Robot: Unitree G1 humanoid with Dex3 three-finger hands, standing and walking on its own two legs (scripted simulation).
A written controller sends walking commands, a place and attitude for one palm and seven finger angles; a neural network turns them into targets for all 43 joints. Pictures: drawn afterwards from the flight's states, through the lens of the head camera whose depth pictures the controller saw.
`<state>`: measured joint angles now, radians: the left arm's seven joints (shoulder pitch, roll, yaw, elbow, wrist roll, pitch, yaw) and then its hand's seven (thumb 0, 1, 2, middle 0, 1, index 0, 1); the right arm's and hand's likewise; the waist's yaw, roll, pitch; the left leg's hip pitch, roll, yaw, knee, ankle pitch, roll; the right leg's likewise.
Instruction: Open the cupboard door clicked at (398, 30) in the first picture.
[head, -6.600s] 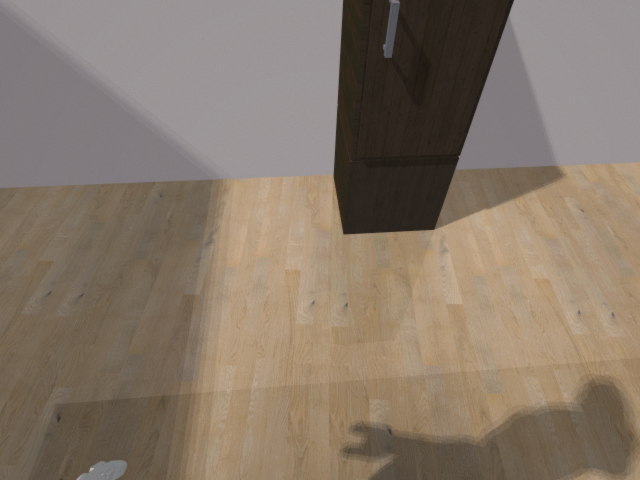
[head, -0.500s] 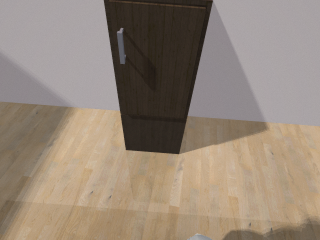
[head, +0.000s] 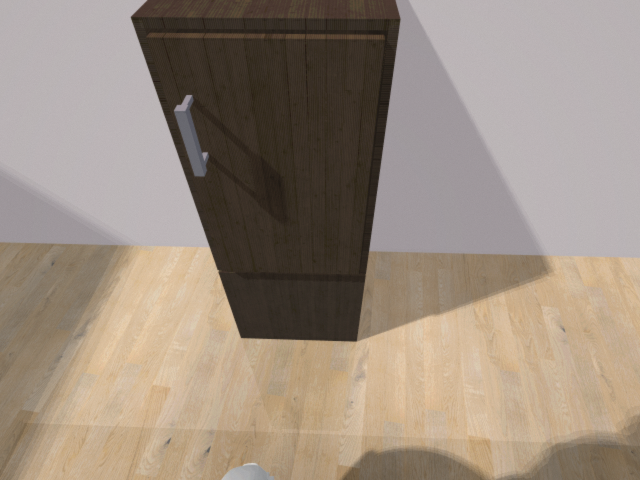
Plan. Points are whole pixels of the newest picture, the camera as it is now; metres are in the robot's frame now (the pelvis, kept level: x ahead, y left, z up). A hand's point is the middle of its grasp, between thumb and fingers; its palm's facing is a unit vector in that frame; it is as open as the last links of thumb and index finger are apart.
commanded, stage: take the last steps up to it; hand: left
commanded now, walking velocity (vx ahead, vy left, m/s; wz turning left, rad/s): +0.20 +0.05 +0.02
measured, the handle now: (194, 136) +0.64 +0.25 +0.08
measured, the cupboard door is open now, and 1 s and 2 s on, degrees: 0 0 0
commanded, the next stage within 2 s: come to a stop and stand still in 0.08 s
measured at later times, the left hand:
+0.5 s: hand (183, 473) +0.17 +0.21 -0.18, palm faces +0.02 -0.97 -0.23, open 7.4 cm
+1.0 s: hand out of the picture +0.13 +0.21 -0.16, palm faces +0.05 -0.96 -0.27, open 7.4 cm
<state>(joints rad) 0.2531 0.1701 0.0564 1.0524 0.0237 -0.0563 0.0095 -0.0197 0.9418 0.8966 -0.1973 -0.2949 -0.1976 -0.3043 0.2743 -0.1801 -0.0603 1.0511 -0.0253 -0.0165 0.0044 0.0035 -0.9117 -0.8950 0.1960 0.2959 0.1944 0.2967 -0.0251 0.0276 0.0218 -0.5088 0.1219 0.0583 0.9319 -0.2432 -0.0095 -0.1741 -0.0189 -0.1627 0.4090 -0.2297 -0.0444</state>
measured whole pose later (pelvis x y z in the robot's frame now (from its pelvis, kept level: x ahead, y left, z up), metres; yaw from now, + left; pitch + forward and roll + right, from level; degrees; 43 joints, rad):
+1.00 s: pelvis +0.08 +0.01 +0.00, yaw -1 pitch +0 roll +3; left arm 0.21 0.19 0.04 0.99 0.03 0.03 0.01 0.00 0.90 0.90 -0.20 -0.30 -0.20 -0.30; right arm 0.19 -0.23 -0.05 1.02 -0.01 0.06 0.00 0.00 -0.91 -0.89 0.20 0.30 0.20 0.30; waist 0.04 0.00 0.05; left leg -0.25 0.03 0.01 0.72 -0.42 -0.04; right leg -0.32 -0.07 -0.08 0.45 -0.13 -0.03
